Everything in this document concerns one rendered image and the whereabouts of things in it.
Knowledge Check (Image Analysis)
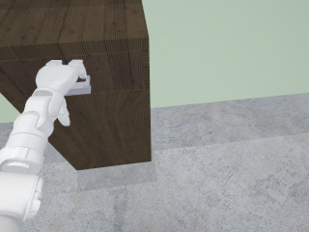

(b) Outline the left robot forearm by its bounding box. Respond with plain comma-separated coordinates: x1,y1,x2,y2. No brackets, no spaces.
0,87,64,175

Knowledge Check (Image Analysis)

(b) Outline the robot left hand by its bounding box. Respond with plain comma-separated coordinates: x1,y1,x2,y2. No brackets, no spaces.
36,59,87,127

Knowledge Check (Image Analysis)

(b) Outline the cabinet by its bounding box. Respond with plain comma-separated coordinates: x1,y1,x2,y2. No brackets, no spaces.
0,0,152,171

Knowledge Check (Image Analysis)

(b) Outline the handle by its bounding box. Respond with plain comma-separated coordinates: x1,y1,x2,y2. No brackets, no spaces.
65,75,92,96

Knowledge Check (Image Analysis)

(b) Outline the drawer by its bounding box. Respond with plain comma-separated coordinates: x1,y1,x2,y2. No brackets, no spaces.
0,50,144,101

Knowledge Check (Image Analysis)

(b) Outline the left robot upper arm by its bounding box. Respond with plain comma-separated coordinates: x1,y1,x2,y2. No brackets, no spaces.
0,171,43,232

